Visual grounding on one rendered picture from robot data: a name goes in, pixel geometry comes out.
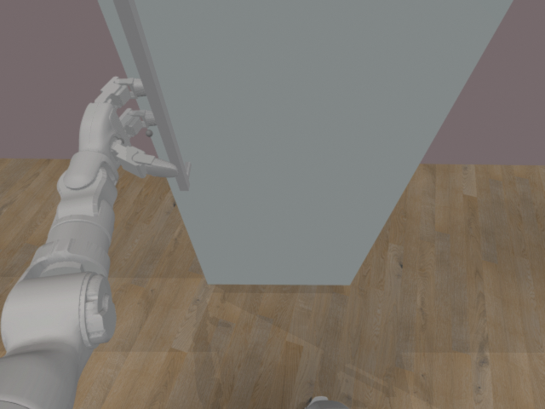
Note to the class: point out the right robot shin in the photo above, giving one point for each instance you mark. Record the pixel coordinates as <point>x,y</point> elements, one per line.
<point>318,398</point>

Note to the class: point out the left robot upper arm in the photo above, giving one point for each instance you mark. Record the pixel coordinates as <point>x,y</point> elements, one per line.
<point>52,325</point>

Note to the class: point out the robot left forearm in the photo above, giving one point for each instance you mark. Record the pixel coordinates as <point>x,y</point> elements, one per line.
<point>81,232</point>

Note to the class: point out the handle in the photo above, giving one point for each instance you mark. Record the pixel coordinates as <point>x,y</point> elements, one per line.
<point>132,27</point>

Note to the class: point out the fridge door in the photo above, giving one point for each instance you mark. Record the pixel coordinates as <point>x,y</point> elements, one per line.
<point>303,120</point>

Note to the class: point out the robot left hand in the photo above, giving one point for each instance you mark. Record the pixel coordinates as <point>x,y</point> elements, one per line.
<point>101,127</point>

